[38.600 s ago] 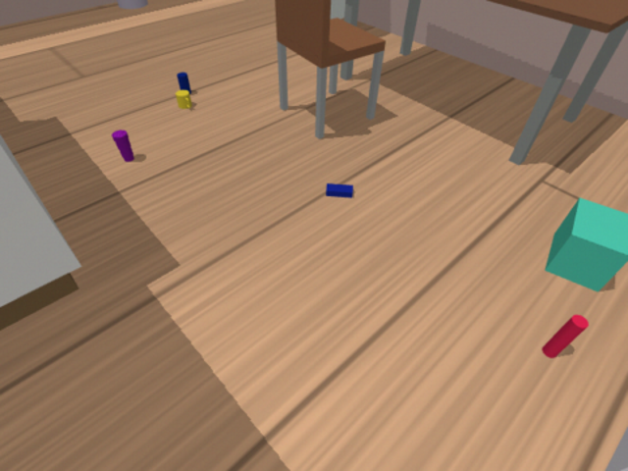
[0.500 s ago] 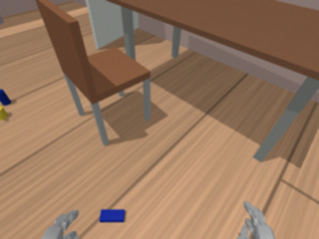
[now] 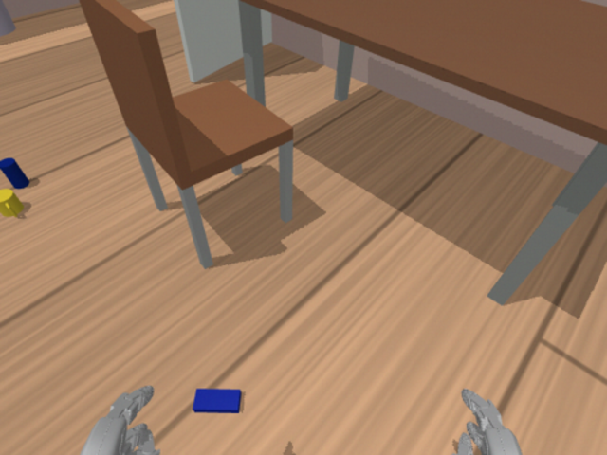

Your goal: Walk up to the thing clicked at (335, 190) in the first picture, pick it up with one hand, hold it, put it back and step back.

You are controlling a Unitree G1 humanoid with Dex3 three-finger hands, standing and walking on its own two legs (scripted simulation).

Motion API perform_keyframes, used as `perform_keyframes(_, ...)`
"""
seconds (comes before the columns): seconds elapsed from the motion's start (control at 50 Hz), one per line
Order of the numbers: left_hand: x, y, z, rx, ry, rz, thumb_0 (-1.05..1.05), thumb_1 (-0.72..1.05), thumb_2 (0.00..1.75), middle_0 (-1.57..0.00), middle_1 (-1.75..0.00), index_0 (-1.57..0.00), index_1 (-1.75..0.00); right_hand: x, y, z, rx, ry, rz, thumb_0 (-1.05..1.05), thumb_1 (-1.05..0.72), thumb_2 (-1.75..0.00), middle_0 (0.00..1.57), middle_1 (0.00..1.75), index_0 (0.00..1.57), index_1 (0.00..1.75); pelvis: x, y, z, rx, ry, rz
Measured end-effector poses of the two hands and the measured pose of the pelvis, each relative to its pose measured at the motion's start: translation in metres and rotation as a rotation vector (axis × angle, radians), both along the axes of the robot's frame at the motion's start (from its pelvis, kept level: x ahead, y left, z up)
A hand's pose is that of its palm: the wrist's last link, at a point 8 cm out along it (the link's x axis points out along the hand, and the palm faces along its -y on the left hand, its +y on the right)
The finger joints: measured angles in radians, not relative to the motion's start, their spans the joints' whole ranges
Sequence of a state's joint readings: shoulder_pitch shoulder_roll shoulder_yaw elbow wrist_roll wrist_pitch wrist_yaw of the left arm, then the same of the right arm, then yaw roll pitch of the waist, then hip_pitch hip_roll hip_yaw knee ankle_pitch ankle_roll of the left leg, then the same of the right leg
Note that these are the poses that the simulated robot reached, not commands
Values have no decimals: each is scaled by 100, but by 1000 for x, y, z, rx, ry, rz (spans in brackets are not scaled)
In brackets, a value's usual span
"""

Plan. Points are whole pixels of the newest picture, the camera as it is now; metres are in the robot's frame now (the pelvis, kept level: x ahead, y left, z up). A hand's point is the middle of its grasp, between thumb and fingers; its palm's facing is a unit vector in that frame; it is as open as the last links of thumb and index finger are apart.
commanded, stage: stand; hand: left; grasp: from above
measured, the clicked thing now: (217, 400) +0.43 +0.24 -0.70
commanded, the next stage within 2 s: none
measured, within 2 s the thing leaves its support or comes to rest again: neither
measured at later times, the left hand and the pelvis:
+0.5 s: hand out of the picture +0.05 +0.24 -0.11, palm faces +0.03 -0.95 -0.32, open 7.4 cm; pelvis +0.00 +0.01 +0.05, yaw +0 degrees
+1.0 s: hand out of the picture +0.03 +0.23 -0.10, palm faces +0.02 -0.94 -0.34, open 7.4 cm; pelvis -0.02 -0.01 +0.06, yaw +0 degrees
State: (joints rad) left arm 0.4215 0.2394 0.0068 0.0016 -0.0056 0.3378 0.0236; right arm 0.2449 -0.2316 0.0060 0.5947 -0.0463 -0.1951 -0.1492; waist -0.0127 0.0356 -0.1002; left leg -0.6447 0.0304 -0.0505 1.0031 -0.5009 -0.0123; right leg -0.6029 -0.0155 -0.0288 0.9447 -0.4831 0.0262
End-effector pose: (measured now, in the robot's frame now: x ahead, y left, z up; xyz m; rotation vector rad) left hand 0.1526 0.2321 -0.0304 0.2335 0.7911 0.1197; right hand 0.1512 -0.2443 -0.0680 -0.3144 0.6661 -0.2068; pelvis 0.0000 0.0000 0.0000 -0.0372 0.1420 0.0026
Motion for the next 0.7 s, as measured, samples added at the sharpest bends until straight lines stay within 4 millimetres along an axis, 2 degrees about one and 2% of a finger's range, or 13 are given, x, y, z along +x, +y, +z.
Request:
perform_keyframes(0.06, -1, 13, -18, 52, 24, -9, 1, 90, 90, -20, -30, -20, -30, -9, -5, -11, -18, 187, 85, 1, -90, -90, 21, 30, 20, 30, -5, -1, 8, 22, -50, -3)
perform_keyframes(0.1, -8, 21, -25, 68, 64, -3, 1, 90, 90, -20, -30, -20, -30, -18, -11, -12, -3, 255, 79, 1, -90, -90, 21, 30, 20, 30, -7, 0, 14, 30, -74, -3)
perform_keyframes(0.28, -62, 50, -44, 83, 264, 76, 1, 91, 90, -20, -30, -20, -30, -60, -29, -7, 17, 404, -37, 1, -90, -90, 21, 30, 20, 30, -6, 6, 31, 33, -132, -7)
perform_keyframes(0.38, -88, 53, -46, 68, 354, 111, 1, 91, 90, -20, -30, -20, -30, -76, -27, -5, 29, 459, -69, 1, -90, -90, 20, 30, 20, 30, -3, 9, 41, 29, -155, -8)
perform_keyframes(0.48, -106, 51, -43, 58, 414, 134, 1, 91, 90, -20, -30, -20, -30, -83, -21, -5, 55, 493, -81, 1, -90, -90, 20, 30, 20, 30, -2, 9, 49, 32, -175, -7)
perform_keyframes(0.7, -121, 49, -35, 63, 449, 148, 1, 91, 90, -20, -30, -20, -30, -95, -22, -2, 80, 515, -98, 1, -90, -90, 21, 30, 20, 30, -11, 5, 59, 37, -213, -6)
